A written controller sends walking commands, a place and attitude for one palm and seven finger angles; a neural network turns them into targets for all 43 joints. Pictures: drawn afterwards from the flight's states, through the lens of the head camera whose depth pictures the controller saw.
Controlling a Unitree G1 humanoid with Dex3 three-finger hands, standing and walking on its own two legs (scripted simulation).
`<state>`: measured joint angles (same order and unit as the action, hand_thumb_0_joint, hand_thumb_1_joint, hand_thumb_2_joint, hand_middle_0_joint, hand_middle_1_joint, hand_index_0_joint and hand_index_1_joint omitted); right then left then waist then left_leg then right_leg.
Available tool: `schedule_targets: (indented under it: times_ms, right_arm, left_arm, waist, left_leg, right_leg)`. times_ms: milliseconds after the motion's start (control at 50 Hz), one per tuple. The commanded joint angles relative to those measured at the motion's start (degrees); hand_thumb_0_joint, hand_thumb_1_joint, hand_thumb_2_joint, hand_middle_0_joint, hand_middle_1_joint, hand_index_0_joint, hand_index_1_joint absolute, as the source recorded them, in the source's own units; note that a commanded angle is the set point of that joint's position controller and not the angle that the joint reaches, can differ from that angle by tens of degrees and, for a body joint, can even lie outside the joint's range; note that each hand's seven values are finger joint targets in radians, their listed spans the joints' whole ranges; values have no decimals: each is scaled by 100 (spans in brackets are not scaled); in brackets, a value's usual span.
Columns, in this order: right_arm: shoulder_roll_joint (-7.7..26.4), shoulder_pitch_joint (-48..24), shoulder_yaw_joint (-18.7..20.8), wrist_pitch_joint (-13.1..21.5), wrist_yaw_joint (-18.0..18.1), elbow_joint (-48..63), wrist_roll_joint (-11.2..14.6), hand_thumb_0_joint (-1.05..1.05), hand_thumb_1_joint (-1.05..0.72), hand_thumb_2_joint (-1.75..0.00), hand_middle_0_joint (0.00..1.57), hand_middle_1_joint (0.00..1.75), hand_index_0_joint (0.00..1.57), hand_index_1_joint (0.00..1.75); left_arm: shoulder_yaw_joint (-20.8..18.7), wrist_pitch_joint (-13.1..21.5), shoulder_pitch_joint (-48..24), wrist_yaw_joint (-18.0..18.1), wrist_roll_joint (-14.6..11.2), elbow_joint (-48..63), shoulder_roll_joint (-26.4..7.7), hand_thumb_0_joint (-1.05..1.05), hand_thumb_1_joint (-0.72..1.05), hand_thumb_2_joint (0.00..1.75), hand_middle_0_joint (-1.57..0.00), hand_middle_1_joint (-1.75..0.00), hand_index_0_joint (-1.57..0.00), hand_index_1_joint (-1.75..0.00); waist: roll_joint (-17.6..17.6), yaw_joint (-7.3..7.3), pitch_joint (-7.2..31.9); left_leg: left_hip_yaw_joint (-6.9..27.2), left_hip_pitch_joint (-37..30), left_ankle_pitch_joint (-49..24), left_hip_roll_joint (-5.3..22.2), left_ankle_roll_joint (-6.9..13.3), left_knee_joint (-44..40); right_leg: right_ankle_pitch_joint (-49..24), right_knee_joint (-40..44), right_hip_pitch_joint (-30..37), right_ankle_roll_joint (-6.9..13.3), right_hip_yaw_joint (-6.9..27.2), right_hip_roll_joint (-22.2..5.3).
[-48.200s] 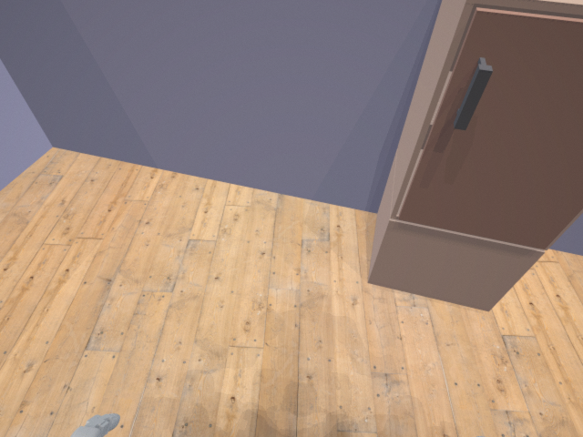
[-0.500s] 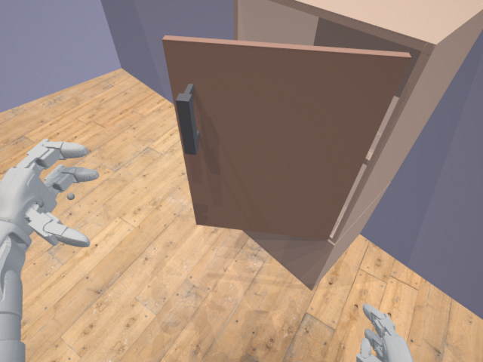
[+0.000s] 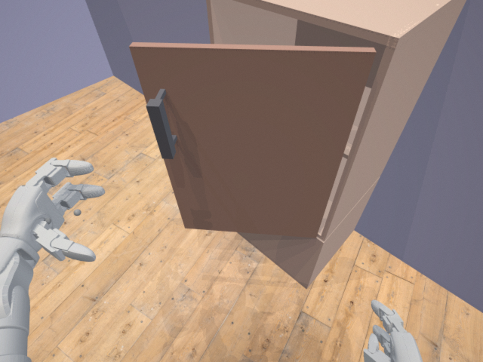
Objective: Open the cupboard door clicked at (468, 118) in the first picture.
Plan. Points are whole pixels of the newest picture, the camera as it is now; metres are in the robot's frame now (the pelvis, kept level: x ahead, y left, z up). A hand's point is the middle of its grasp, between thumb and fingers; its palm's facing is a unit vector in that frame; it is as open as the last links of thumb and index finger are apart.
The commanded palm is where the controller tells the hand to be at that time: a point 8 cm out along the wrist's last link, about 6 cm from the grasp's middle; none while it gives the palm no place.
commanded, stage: move the hooked fingers beside the handle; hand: left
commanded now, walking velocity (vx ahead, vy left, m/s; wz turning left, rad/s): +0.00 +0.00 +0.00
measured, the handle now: (165, 124) +0.53 +0.21 +0.11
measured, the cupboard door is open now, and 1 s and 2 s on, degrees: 38 38 38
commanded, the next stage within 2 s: none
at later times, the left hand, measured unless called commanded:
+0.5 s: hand (94, 183) +0.35 +0.27 +0.13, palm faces +0.02 -1.00 -0.03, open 14.0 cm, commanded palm +0.32 +0.32 +0.13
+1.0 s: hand (102, 163) +0.40 +0.28 +0.12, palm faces -0.01 -1.00 +0.00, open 14.0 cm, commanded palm +0.38 +0.33 +0.12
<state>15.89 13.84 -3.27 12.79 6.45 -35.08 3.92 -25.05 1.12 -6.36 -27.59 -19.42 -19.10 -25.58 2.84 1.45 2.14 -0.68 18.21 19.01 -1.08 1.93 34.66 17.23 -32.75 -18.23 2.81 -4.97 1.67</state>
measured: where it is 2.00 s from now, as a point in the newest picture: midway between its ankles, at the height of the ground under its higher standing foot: outside the picture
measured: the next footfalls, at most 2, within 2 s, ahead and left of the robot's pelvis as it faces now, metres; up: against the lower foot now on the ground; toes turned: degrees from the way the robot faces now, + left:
none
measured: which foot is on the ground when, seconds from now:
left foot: down 0.00-1.00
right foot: down 0.00-1.00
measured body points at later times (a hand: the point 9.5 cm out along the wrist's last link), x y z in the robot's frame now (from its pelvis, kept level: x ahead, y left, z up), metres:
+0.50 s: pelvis -0.01 -0.01 +0.00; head +0.02 -0.02 +0.44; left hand +0.34 +0.32 +0.13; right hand +0.12 -0.28 -0.10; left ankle -0.01 +0.10 -0.73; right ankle +0.00 -0.09 -0.73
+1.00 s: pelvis +0.00 +0.03 +0.00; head +0.04 +0.03 +0.44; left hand +0.39 +0.33 +0.12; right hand +0.10 -0.24 -0.10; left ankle -0.01 +0.10 -0.73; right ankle +0.00 -0.09 -0.73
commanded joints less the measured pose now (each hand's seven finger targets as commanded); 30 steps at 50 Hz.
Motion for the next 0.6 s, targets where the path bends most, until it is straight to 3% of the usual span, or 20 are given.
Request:
schedule_targets:
  times_ms: [0, 40, 100, 140, 240, 280, 300, 360, 380, 460, 480, 540, 580]
  right_arm:
    - [696, -447, 284, 347, 76, 875, 4, 0, -90, -90, 20, 30, 20, 30]
    - [685, -446, 287, 363, 82, 855, 18, 0, -90, -90, 20, 30, 20, 30]
    - [725, -401, 288, 324, 112, 728, 32, 0, -90, -90, 20, 30, 20, 30]
    - [750, -373, 280, 294, 138, 673, 53, 0, -90, -90, 20, 30, 20, 30]
    - [792, -284, 299, 238, 154, 644, 64, 0, -90, -90, 20, 30, 20, 30]
    - [838, -214, 299, 211, 149, 589, 53, 0, -90, -90, 20, 30, 20, 30]
    - [836, -192, 304, 206, 135, 574, 55, 0, -90, -90, 20, 30, 20, 30]
    - [827, -129, 319, 205, 116, 595, 63, 0, -90, -90, 20, 30, 20, 30]
    - [849, -82, 328, 179, 96, 596, 53, 0, -90, -90, 20, 30, 20, 30]
    - [912, 50, 345, 130, 68, 594, 70, 0, -90, -90, 20, 30, 20, 30]
    - [931, 95, 366, 113, 49, 608, 64, 0, -90, -90, 20, 30, 20, 30]
    - [910, 141, 384, 82, 19, 694, 48, 0, -90, -90, 20, 30, 20, 30]
    - [932, 208, 397, 54, -1, 697, 19, 0, -90, -90, 20, 30, 20, 30]
  left_arm:
    - [-716, 523, -1525, 97, -178, 1460, -1776, 0, -50, 30, -30, -120, -30, -120]
    - [-658, 584, -1550, 136, -166, 1458, -1704, 0, -50, 30, -30, -120, -30, -120]
    - [-724, 550, -1801, 163, -140, 932, -1820, 0, -50, 30, -30, -120, -30, -120]
    - [-568, 501, -2086, 112, -76, 604, -1767, 0, -50, 30, -30, -120, -30, -120]
    - [-597, 547, -2711, -8, 12, 151, -2081, 0, -50, 30, -30, -120, -30, -120]
    - [-650, 649, -2937, -50, 11, -110, -2252, 0, -50, 30, -30, -120, -30, -120]
    - [-724, 721, -3046, -79, 9, -172, -2318, 0, -50, 30, -30, -120, -30, -120]
    - [-626, 877, -3201, -141, 12, -307, -2239, 0, -50, 30, -30, -120, -30, -120]
    - [-703, 873, -3093, -132, 25, -442, -2346, 0, -50, 30, -30, -120, -30, -120]
    - [-499, 809, -3296, -135, 91, -930, -2179, 0, -50, 30, -30, -120, -30, -120]
    - [-574, 808, -3214, -106, 103, -973, -2283, 0, -50, 30, -30, -120, -30, -120]
    - [-596, 880, -3240, -8, 150, -706, -2266, 0, -50, 30, -30, -120, -30, -120]
    - [-649, 956, -3247, 84, 153, -648, -2326, 0, -50, 30, -30, -120, -30, -120]
  waist:
    - [170, 10, 1436]
    - [211, -22, 1340]
    - [-154, -110, 980]
    - [15, -185, 831]
    - [-1, -251, 1191]
    - [-274, -283, 1202]
    - [-123, -275, 1347]
    - [218, -254, 1597]
    - [58, -212, 1615]
    - [17, -257, 1414]
    - [-166, -209, 1432]
    - [99, -171, 1726]
    - [-44, -154, 1724]
  left_leg:
    - [223, -522, -1667, 78, 38, -341]
    - [207, -487, -1600, 76, 35, -349]
    - [179, -188, -1275, 84, 56, -318]
    - [159, -95, -1133, 66, 50, -312]
    - [135, 65, -1034, 63, 51, -161]
    - [152, 241, -1026, 95, 48, -82]
    - [157, 240, -1051, 83, 47, -72]
    - [136, 44, -1232, 61, 55, -82]
    - [140, 137, -1237, 84, 52, -48]
    - [162, 186, -1163, 78, 60, -158]
    - [172, 212, -1207, 98, 66, -160]
    - [151, 26, -1399, 78, 67, -217]
    - [169, -21, -1524, 116, 70, -233]
  right_leg:
    - [-1771, 380, 630, -167, 455, -218]
    - [-1717, 386, 577, -183, 449, -223]
    - [-1483, 495, 452, -250, 599, -261]
    - [-1310, 518, 329, -254, 635, -298]
    - [-1226, 507, 481, -319, 869, -393]
    - [-1332, 486, 540, -371, 994, -447]
    - [-1440, 450, 609, -379, 1033, -464]
    - [-1616, 337, 601, -288, 882, -404]
    - [-1671, 326, 652, -308, 925, -424]
    - [-1397, 304, 303, -231, 709, -326]
    - [-1422, 293, 380, -223, 706, -324]
    - [-1624, 214, 422, -194, 602, -273]
    - [-1696, 198, 429, -167, 554, -241]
